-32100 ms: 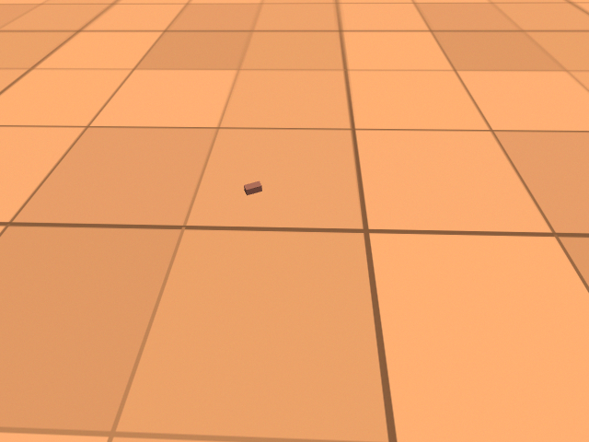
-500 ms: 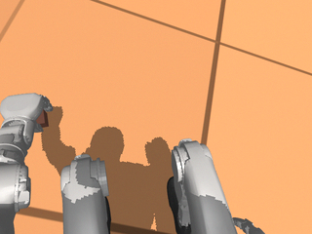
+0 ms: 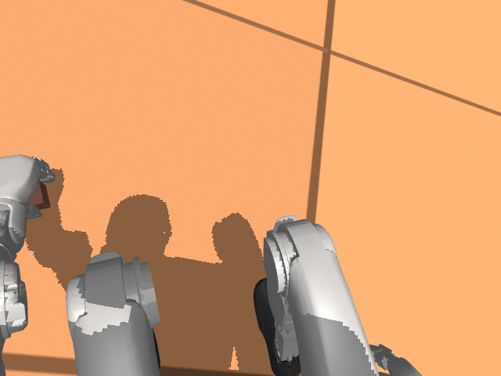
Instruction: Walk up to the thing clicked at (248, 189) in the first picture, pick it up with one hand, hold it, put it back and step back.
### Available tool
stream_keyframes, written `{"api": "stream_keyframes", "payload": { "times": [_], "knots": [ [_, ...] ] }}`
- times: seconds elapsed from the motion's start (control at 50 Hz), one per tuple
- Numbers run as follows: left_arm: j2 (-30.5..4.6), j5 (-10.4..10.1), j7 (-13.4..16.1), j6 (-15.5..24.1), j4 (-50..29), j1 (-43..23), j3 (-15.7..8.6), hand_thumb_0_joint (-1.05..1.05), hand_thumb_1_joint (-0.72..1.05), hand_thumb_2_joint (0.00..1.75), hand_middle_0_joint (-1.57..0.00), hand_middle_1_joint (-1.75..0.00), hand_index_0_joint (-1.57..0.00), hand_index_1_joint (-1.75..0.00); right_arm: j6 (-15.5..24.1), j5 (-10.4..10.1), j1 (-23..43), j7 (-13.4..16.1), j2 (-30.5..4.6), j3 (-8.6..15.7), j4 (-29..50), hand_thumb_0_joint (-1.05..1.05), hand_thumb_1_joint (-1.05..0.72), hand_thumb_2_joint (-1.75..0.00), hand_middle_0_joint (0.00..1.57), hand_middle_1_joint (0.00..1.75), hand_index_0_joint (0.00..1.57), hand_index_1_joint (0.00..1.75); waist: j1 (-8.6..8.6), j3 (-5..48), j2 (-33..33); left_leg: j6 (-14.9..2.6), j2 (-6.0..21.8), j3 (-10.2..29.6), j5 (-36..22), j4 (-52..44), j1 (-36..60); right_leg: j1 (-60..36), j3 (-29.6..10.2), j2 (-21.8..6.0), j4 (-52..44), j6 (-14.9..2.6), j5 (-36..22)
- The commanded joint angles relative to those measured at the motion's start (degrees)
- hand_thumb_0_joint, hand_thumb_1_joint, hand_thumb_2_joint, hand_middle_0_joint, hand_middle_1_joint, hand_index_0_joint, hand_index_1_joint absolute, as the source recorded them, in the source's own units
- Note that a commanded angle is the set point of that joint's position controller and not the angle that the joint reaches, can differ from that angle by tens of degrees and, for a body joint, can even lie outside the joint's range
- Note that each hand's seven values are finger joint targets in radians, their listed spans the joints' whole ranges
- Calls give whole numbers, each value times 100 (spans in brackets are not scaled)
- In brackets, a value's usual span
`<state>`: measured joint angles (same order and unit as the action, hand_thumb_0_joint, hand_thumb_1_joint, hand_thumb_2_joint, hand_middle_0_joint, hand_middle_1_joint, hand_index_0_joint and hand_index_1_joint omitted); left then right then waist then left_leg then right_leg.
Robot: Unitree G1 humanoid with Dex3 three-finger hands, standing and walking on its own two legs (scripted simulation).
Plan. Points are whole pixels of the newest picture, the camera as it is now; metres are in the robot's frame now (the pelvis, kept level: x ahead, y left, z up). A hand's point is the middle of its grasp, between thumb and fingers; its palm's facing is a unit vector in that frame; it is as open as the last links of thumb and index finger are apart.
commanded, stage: rest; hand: left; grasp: from above
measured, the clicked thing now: (15, 199) +0.43 +0.32 -0.23
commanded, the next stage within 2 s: open in 1.04 s
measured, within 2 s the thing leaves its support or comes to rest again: rests again in 0.82 s
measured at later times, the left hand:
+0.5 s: hand (33, 205) +0.42 +0.30 -0.24, palm faces -0.43 -0.14 -0.89, open 6.9 cm
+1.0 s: hand (33, 202) +0.43 +0.30 -0.25, palm faces -0.44 -0.16 -0.88, open 6.9 cm
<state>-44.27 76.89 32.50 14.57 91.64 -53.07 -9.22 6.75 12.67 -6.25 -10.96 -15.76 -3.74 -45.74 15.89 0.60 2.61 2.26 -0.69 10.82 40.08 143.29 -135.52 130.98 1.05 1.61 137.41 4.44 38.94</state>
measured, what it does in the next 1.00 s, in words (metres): stands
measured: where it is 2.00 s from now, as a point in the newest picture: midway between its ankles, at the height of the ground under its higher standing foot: (216, 368)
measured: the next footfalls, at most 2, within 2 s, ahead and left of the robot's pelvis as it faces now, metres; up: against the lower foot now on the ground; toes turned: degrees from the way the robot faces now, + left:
none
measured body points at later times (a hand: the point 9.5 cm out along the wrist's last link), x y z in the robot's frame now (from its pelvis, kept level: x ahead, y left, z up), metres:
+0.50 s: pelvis +0.00 +0.00 -0.02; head +0.24 +0.11 +0.35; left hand +0.44 +0.30 -0.19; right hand +0.05 -0.27 -0.09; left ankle +0.07 +0.13 -0.27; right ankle +0.10 -0.14 -0.27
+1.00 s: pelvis +0.00 +0.01 -0.02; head +0.26 +0.11 +0.33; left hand +0.45 +0.31 -0.20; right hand +0.05 -0.25 -0.09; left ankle +0.07 +0.13 -0.27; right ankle +0.10 -0.14 -0.27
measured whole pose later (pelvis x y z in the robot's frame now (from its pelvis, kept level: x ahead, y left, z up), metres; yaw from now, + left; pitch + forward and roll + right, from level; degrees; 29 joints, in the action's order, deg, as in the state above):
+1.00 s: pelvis +0.00 +0.01 -0.02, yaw -4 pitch +27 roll -13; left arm -52.5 75.6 38.4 15.0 100.6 -54.1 -11.3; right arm 13.9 18.5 -2.7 -18.0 -18.1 -11.0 -44.9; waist 19.2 -6.5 5.5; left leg 1.4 -0.7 15.0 42.6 150.3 -135.4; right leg 128.9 4.0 3.2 140.3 5.5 39.7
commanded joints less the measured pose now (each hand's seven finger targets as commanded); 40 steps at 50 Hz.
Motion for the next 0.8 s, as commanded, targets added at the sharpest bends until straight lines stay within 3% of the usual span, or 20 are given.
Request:
{"api": "stream_keyframes", "payload": {
  "times": [0.0,0.04,0.06,0.1,0.14,0.18,0.2,0.22,0.26,0.36,0.4,0.44,0.48,0.54,0.58,0.62,0.64,0.68,0.74,0.78],
  "knots": [
    [-1346,-101,260,-43,-373,-1486,-106,0,93,22,-128,-10,-129,-9,80,64,-1011,10,-1610,368,103,0,-89,-89,20,30,20,30,47,3549,-1903,-363,-21,-815,-950,-1385,2894,-1648,1019,127,-1181,-502,-1223],
    [-1410,-89,245,-35,-344,-1518,-78,0,93,21,-127,-11,-129,-10,103,120,-1023,-30,-1607,321,61,0,-89,-89,20,30,20,30,117,3635,-1934,-369,-22,-809,-1091,-1279,2904,-1808,1013,155,-1117,-495,-1419],
    [-1728,-95,289,-30,-326,-1332,-381,0,92,24,-128,-11,-128,-10,89,125,-1073,-24,-1704,341,65,0,-89,-89,20,30,20,30,36,3709,-1907,-364,-11,-789,-1252,-1286,2910,-1965,1029,166,-1109,-490,-1546],
    [-1845,-140,297,-2,-216,-1183,-582,0,94,26,-129,-10,-130,-10,72,165,-1159,-53,-1717,323,42,0,-89,-89,20,30,20,30,-1,3686,-1846,-358,-22,-775,-1237,-1254,2781,-2023,1031,159,-1070,-504,-1512],
    [-1532,-132,283,80,-288,-1375,-323,0,95,26,-131,-11,-131,-11,80,190,-1001,-60,-1670,286,156,0,-89,-89,20,30,20,30,94,3613,-1894,-345,-13,-767,-1151,-1202,2789,-1926,1051,181,-1079,-513,-1446],
    [-1843,-55,311,152,-243,-1409,-440,0,97,24,-132,-10,-133,-10,81,248,-1033,-83,-1731,242,102,0,-90,-90,20,30,20,30,158,3511,-1989,-350,2,-735,-1121,-1144,2765,-1935,1092,194,-1020,-483,-1430],
    [-1776,-20,288,178,-209,-1354,-342,0,96,25,-132,-9,-132,-9,87,259,-996,-98,-1712,233,111,0,-89,-90,20,30,20,30,155,3507,-1998,-339,0,-753,-1108,-1099,2764,-1941,1061,203,-1000,-492,-1448],
    [-1994,-34,344,219,-208,-1331,-533,0,98,27,-133,-11,-133,-11,72,266,-1013,-92,-1669,173,52,0,-89,-90,20,30,20,30,122,3564,-1920,-352,8,-738,-1075,-1091,2702,-2039,1070,213,-1035,-483,-1444],
    [-1980,-25,411,297,-300,-1422,-531,0,101,27,-135,-12,-135,-11,80,321,-993,-97,-1741,185,66,0,-89,-90,20,30,20,30,169,3449,-2003,-327,10,-737,-974,-1067,2706,-1948,1092,217,-1043,-498,-1315],
    [-1685,59,544,363,-99,-1512,-158,0,105,26,-138,-12,-139,-11,208,422,-811,-179,-1794,101,62,0,-89,-90,20,30,20,30,335,3175,-2153,-293,20,-714,-925,-971,2837,-1702,1222,236,-912,-442,-1269],
    [-1989,103,680,374,-108,-1388,-371,0,105,29,-138,-12,-139,-12,229,456,-782,-187,-1844,68,6,0,-89,-90,20,30,20,30,263,3254,-2266,-288,43,-652,-936,-1023,2873,-1733,1265,262,-890,-453,-1283],
    [-1957,141,783,346,-50,-1286,-353,0,104,31,-137,-13,-137,-13,240,472,-758,-211,-1843,44,-11,0,-89,-90,20,30,20,30,240,3240,-2295,-273,46,-636,-921,-1066,2884,-1747,1275,274,-869,-456,-1279],
    [-1631,142,849,259,217,-1450,-39,0,105,25,-136,-14,-138,-12,325,536,-637,-272,-1828,4,0,0,-89,-89,20,30,20,30,390,2930,-2225,-281,37,-627,-683,-1019,2710,-1495,1324,277,-837,-449,-1082],
    [-1651,100,947,143,330,-1430,19,0,102,23,-134,-11,-135,-10,398,504,-532,-341,-1916,-21,5,0,-89,-90,20,30,20,30,368,2830,-2229,-279,53,-547,-636,-1115,2695,-1392,1348,300,-839,-447,-1029],
    [-1751,87,1048,76,361,-1377,-43,0,95,22,-129,-13,-130,-12,439,497,-516,-382,-1941,-73,12,0,-90,-90,20,30,20,30,309,2959,-2455,-245,76,-495,-864,-1157,2901,-1474,1365,314,-752,-478,-1241],
    [-1842,117,1117,24,161,-1511,-139,0,94,20,-127,-13,-129,-11,496,537,-583,-454,-1999,-54,64,0,-90,-90,20,30,20,30,385,3063,-2414,-240,81,-478,-1090,-1112,3031,-1568,1402,291,-701,-431,-1454],
    [-1756,103,1121,-25,284,-1492,-3,0,93,18,-126,-13,-128,-11,524,523,-505,-484,-1959,-103,20,0,-90,-90,20,30,20,30,348,2974,-2465,-237,87,-495,-990,-1048,2936,-1541,1360,311,-686,-463,-1386],
    [-1927,48,1151,-49,215,-1555,-229,0,92,18,-127,-12,-128,-10,571,528,-532,-527,-2057,-77,120,0,-90,-90,20,30,20,30,437,3075,-2478,-241,94,-450,-1191,-1064,3056,-1651,1397,284,-669,-417,-1555],
    [-2107,-15,1134,-100,388,-1462,-423,0,90,19,-125,-13,-127,-12,622,541,-553,-587,-2043,-127,51,0,-90,-90,20,30,20,30,413,2969,-2521,-222,108,-435,-1211,-1032,2948,-1721,1394,282,-649,-430,-1544],
    [-1960,-39,1023,-117,423,-1513,-267,0,90,21,-126,-13,-127,-12,695,562,-485,-633,-2039,-130,103,0,-90,-90,20,30,20,30,481,2826,-2428,-239,103,-483,-984,-925,2847,-1732,1360,285,-703,-436,-1412]
  ]
}}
